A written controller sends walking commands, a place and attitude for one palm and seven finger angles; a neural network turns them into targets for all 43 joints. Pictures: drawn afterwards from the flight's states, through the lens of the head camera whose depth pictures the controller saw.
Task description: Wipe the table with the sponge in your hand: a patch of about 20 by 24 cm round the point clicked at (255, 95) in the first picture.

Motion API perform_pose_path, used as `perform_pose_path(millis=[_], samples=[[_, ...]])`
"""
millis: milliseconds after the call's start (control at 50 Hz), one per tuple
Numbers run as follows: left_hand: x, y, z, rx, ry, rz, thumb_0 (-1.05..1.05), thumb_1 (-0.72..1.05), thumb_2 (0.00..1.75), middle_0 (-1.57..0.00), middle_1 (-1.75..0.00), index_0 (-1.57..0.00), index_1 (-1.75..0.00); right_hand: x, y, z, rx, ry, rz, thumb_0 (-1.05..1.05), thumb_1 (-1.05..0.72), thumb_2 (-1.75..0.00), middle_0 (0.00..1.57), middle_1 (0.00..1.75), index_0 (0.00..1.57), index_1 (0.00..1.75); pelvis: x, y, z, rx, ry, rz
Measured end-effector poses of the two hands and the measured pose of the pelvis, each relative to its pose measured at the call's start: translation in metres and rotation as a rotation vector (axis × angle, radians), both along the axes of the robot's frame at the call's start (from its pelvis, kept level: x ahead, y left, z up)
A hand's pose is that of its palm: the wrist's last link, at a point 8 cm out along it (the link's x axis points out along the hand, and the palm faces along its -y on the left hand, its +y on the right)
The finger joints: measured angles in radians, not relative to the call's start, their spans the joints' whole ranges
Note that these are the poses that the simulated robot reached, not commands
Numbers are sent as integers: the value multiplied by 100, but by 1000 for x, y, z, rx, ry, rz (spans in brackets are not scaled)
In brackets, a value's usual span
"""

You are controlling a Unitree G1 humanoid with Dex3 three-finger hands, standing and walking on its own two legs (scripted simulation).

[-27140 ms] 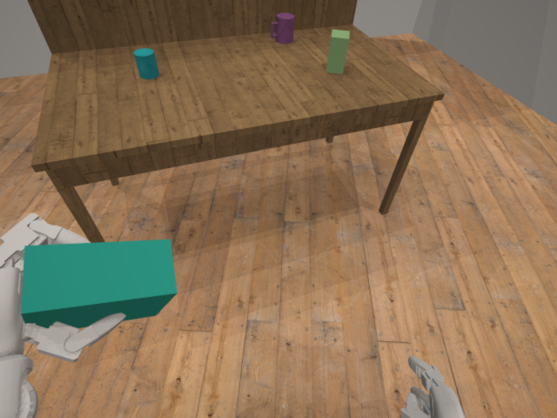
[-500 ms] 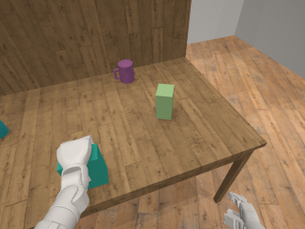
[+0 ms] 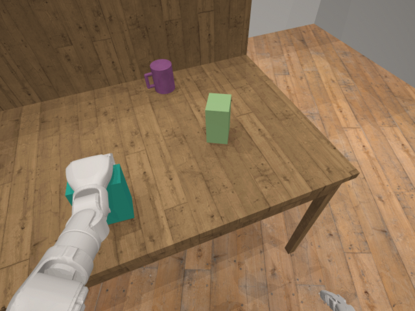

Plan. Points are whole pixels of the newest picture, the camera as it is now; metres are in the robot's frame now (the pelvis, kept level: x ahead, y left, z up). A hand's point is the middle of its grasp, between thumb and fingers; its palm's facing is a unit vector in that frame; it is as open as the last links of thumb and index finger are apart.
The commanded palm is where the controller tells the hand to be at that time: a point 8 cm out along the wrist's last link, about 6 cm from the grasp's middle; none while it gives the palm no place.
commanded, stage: wipe forward along the middle lane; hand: left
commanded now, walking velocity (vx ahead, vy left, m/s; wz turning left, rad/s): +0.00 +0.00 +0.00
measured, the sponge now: (106, 203) +0.35 +0.27 -0.05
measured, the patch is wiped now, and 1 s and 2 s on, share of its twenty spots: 1.00 1.00 1.00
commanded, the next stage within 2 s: slide back across to the first lane in 1.12 s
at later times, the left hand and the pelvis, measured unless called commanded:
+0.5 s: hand (96, 172) +0.40 +0.29 +0.00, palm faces -0.11 +0.02 -0.99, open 10.3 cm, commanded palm +0.39 +0.28 +0.03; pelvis -0.01 +0.01 -0.01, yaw +0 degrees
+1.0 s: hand (95, 154) +0.46 +0.32 +0.00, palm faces -0.12 +0.01 -0.99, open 10.3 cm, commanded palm +0.44 +0.30 +0.03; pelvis +0.00 +0.02 -0.02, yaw -1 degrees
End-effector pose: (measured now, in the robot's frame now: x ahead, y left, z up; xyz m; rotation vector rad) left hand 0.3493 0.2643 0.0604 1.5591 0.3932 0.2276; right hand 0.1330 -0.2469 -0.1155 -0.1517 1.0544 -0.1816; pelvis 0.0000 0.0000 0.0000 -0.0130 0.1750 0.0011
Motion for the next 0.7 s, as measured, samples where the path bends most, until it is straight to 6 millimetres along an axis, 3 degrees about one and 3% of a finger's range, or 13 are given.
perform_pose_path(millis=[280,700], samples=[[19,12,-1,11,-3,-2,0,-52,103,-70,-131,-73,-132,-50,-14,-9,-27,92,-58,1,-91,-90,20,30,20,30,-9,1,-5,-8,37,-6],[65,27,-2,34,14,9,1,-52,103,-71,-130,-74,-132,-74,-1,-18,-31,168,-71,0,-91,-90,20,30,20,30,-9,13,-13,-26,117,-6]])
